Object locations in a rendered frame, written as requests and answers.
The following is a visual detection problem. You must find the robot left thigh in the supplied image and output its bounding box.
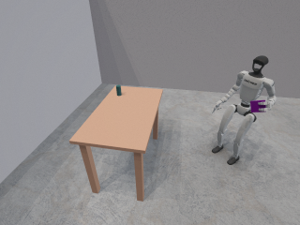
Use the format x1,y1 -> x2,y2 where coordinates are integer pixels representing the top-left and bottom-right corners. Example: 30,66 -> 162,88
233,111 -> 257,144

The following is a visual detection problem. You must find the sponge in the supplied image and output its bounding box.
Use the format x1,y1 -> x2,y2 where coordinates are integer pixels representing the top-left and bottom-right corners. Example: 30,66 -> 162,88
250,100 -> 266,113

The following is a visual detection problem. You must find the robot left forearm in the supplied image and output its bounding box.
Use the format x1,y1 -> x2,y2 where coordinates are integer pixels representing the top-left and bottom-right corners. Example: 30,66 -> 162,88
267,96 -> 277,107

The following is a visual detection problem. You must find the table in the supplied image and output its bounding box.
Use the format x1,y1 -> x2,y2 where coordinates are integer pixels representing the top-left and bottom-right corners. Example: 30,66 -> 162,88
69,86 -> 163,202

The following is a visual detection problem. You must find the robot right foot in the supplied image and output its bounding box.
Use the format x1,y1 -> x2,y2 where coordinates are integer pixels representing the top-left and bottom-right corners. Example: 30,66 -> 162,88
212,144 -> 224,154

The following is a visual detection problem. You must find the right robot hand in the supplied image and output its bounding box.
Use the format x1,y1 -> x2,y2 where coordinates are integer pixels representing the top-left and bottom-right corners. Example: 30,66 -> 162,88
211,100 -> 223,113

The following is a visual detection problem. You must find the robot right upper arm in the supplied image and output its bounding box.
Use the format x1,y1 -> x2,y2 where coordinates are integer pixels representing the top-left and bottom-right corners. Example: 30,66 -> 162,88
232,70 -> 248,92

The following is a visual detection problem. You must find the robot right forearm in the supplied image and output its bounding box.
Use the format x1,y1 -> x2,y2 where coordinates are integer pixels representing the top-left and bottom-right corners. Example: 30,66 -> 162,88
221,87 -> 235,103

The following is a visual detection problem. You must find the left robot hand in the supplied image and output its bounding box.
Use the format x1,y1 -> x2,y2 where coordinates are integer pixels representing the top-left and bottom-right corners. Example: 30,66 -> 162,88
258,101 -> 272,112

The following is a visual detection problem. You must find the robot left upper arm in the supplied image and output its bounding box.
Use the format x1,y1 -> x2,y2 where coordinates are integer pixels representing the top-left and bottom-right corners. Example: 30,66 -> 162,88
262,78 -> 276,100

